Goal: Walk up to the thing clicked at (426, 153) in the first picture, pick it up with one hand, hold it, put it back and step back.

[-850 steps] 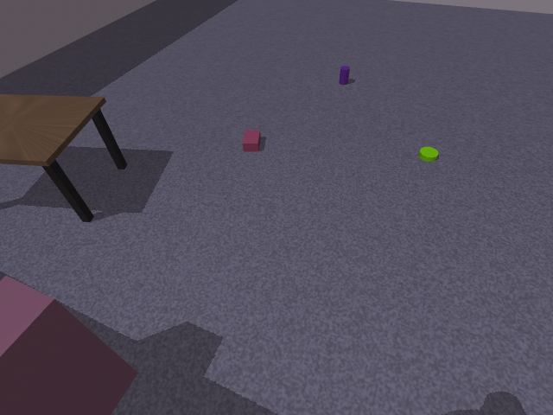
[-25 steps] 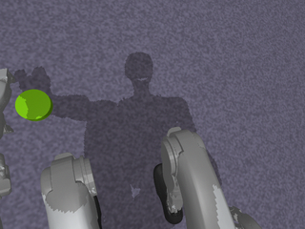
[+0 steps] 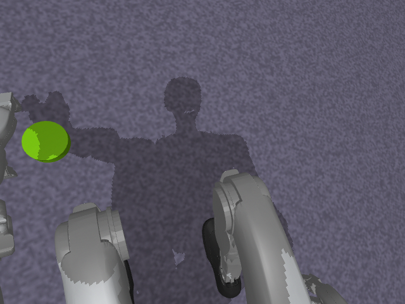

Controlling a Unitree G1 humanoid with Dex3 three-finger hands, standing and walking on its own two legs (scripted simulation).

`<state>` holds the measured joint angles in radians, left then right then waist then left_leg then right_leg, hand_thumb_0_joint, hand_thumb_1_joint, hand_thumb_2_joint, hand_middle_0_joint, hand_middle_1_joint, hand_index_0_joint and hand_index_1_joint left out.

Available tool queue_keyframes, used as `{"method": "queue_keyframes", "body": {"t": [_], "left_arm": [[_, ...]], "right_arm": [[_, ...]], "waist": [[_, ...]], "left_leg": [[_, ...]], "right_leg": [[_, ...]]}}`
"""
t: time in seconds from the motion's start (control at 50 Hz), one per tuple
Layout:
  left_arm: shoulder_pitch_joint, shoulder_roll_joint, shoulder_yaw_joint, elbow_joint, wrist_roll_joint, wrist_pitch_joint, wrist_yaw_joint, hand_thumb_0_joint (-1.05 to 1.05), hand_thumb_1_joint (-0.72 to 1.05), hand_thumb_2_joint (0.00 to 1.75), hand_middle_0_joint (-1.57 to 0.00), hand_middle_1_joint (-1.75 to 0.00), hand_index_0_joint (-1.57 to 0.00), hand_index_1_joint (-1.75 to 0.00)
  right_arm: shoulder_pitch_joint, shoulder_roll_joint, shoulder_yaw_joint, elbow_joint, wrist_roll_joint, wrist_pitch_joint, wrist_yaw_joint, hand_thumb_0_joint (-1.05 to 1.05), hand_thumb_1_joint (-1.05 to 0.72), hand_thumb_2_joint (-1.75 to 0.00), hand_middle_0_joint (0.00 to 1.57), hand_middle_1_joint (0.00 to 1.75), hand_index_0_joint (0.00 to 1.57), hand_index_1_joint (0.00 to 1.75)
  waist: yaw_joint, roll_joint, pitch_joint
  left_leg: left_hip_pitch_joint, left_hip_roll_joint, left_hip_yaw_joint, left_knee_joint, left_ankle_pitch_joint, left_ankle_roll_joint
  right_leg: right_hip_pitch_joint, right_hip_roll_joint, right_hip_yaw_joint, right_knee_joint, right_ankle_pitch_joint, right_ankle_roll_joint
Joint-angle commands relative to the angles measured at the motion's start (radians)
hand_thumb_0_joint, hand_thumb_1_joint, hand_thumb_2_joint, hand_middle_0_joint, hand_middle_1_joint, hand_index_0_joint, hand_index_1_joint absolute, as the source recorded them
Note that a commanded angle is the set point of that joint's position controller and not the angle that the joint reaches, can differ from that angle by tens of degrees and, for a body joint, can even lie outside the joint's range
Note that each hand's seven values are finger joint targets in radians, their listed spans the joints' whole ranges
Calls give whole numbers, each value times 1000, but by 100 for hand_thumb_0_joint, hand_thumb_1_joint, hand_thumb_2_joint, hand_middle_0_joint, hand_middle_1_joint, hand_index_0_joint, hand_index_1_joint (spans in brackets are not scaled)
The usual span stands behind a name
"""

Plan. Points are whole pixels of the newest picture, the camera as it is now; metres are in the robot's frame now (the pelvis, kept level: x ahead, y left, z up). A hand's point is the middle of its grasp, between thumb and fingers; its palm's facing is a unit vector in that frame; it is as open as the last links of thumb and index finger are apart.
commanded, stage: approach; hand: left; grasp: from above
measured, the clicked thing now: (47, 141) +0.49 +0.28 -0.30
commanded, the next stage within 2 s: close in in 0.58 s
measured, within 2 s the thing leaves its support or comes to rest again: neither
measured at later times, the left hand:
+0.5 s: hand (37, 127) +0.49 +0.27 -0.18, palm faces -0.43 -0.07 -0.90, open 13.9 cm
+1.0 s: hand (38, 137) +0.48 +0.27 -0.21, palm faces -0.45 -0.08 -0.89, open 13.8 cm
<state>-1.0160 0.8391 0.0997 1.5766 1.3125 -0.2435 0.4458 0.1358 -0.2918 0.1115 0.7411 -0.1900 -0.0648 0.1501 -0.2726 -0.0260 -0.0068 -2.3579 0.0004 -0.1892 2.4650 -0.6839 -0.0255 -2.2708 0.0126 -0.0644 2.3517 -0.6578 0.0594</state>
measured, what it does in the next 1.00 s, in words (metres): stands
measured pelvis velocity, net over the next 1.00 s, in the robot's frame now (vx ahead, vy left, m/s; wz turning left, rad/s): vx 0.00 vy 0.00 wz -0.02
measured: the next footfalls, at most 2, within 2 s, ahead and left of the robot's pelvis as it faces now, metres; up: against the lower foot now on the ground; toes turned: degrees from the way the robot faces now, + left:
none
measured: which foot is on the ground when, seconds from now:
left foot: down 0.00-1.00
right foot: down 0.00-1.00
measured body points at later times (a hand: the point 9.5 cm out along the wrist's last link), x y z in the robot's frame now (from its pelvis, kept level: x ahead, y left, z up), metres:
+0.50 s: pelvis +0.00 +0.00 +0.00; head +0.26 +0.05 +0.36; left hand +0.51 +0.27 -0.13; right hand +0.02 -0.27 -0.09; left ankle +0.07 +0.13 -0.28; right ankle +0.11 -0.13 -0.28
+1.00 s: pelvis +0.00 +0.00 +0.00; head +0.26 +0.09 +0.35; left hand +0.49 +0.27 -0.16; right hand +0.05 -0.28 -0.08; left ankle +0.07 +0.13 -0.28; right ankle +0.11 -0.13 -0.28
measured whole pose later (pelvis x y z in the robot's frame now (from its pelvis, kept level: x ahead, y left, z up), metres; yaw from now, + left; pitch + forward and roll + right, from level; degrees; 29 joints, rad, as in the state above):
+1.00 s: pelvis +0.00 +0.00 +0.00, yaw -1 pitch +32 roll -11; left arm -1.08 0.83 0.08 1.65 1.35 -0.23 0.53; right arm 0.14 -0.31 0.16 0.68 -0.20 -0.10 0.17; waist -0.34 -0.06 0.04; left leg -2.36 0.00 -0.22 2.48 -0.70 -0.03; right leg -2.27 0.02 -0.09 2.35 -0.66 0.05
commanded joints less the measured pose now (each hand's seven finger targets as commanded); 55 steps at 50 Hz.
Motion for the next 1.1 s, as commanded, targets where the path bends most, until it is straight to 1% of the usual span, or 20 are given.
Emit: {"method": "queue_keyframes", "body": {"t": [0.0,0.04,0.16,0.18,0.22,0.3,0.38,0.42,0.44,0.48,0.58,0.66,0.76,0.84,0.88,0.92,0.98,1.04,1.06,1.08], "left_arm": [[-363,156,-31,-145,-33,4,24,0,-53,99,-7,-108,-8,-107],[-404,105,-67,-144,-37,-1,20,0,-54,100,-7,-109,-8,-108],[-449,105,-80,-114,-12,33,58,0,-52,98,-7,-110,-9,-108],[-451,157,-43,-139,-7,42,73,0,-52,98,-7,-109,-8,-108],[-396,136,-36,-51,-8,77,92,0,-52,98,-7,-108,-8,-107],[-368,163,-8,-8,0,135,111,0,-54,99,-7,-106,-8,-105],[-342,256,32,-60,-49,165,99,0,-54,101,-8,-106,-8,-106],[-328,284,47,-81,-74,169,81,0,-54,100,-8,-106,-8,-105],[-333,282,45,-88,-88,166,70,0,-54,100,-8,-106,-8,-105],[-345,255,23,-84,-106,147,34,0,-55,99,-7,-106,-7,-105],[-365,245,7,-120,-112,74,-47,0,-53,98,-8,-108,-9,-107],[-397,93,-91,-179,-95,13,-73,0,-51,103,-8,-112,-9,-111],[-359,160,-64,-152,-51,-8,-18,0,-50,99,-7,-109,-9,-107],[-369,166,-43,-49,-7,3,56,0,-49,99,-8,-107,-10,-105],[-382,222,-6,-73,19,10,92,0,-51,101,-8,-106,-9,-104],[-397,250,17,-94,24,22,130,0,-53,100,-7,-101,-7,-101],[-394,172,-25,51,24,47,161,0,-53,99,-6,-101,-6,-101],[-408,209,-18,80,2,65,170,0,-51,97,-7,-102,-7,-101],[-415,246,-1,45,-4,67,176,0,-52,98,-7,-101,-7,-101],[-411,236,-8,90,-6,74,176,0,-52,98,-7,-102,-7,-102]], "right_arm": [[214,-263,-78,2,4,-15,-11,0,-90,-89,20,30,20,30],[225,-265,-79,4,3,-21,-11,0,-90,-90,20,30,20,30],[244,-266,-64,3,-1,-32,-9,0,-90,-90,20,30,20,30],[257,-276,-65,-1,3,-30,-10,0,-90,-89,20,30,20,30],[247,-269,-58,-13,1,-29,-6,0,-90,-89,20,30,20,30],[236,-268,-41,-41,1,-24,6,0,-90,-89,20,30,20,30],[208,-268,-25,-60,18,-23,11,0,-90,-90,20,30,20,30],[208,-268,-25,-61,26,-26,10,0,-90,-89,20,30,20,30],[206,-264,-20,-60,23,-25,10,0,-90,-90,20,30,20,30],[212,-262,-23,-50,24,-27,6,0,-90,-90,20,30,20,30],[230,-273,-32,-47,8,-28,-7,0,-90,-90,20,30,20,30],[272,-281,-47,-17,8,-17,-12,0,-90,-89,20,30,20,30],[266,-287,-45,-33,10,-7,-12,0,-89,-89,20,30,20,30],[248,-282,-31,-29,-6,-14,-1,0,-89,-89,20,30,20,30],[247,-286,-26,-36,-11,-22,6,0,-89,-89,20,30,20,30],[230,-291,-25,-40,-15,-27,11,0,-89,-90,20,30,20,30],[207,-288,-9,-39,-33,-49,27,0,-89,-90,20,30,20,30],[212,-305,-1,-39,-35,-73,32,0,-89,-90,20,30,20,30],[211,-313,1,-43,-37,-75,31,0,-89,-90,20,30,20,30],[211,-315,9,-35,-39,-86,34,0,-90,-90,20,30,20,30]], "waist": [[-59,341,-630],[-91,340,-610],[-99,391,-653],[-77,412,-685],[-70,418,-664],[-62,402,-653],[-25,337,-725],[-18,311,-726],[-31,307,-719],[-62,251,-674],[-88,256,-644],[-117,327,-628],[-74,388,-668],[-99,385,-578],[-83,423,-607],[-75,447,-651],[-140,371,-542],[-145,338,-519],[-124,353,-569],[-137,356,-539]], "left_leg": [[516,-4,118,-258,126,46],[506,-3,112,-260,96,46],[553,4,113,-250,163,36],[561,0,117,-262,191,35],[561,0,121,-266,210,32],[521,-6,133,-275,209,42],[452,0,149,-237,218,68],[427,2,153,-227,206,73],[402,3,151,-224,196,74],[352,5,137,-215,146,78],[368,2,120,-211,97,65],[479,1,100,-228,130,39],[562,1,100,-240,221,27],[530,2,105,-228,230,32],[560,2,107,-236,249,31],[569,2,108,-237,256,31],[483,6,109,-211,174,46],[437,7,107,-202,120,56],[465,9,106,-216,135,53],[461,6,106,-202,122,53]], "right_leg": [[276,26,-122,-223,172,-88],[266,29,-128,-232,150,-88],[273,32,-138,-209,217,-90],[294,31,-134,-211,237,-91],[282,30,-134,-198,253,-94],[308,32,-124,-204,253,-95],[439,41,-91,-219,280,-77],[460,41,-79,-225,268,-72],[475,42,-77,-225,257,-71],[452,46,-77,-233,198,-72],[445,43,-87,-246,128,-76],[356,36,-139,-233,172,-88],[360,34,-150,-201,252,-90],[311,35,-153,-189,272,-88],[323,34,-150,-183,285,-89],[329,33,-148,-178,293,-90],[288,42,-151,-186,242,-83],[301,43,-137,-209,195,-76],[336,45,-136,-217,200,-76],[307,39,-145,-199,190,-77]]}}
